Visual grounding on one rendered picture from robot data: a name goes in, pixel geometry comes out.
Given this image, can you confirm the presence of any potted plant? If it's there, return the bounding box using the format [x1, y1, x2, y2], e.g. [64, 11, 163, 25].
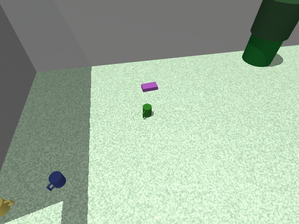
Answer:
[242, 0, 299, 67]

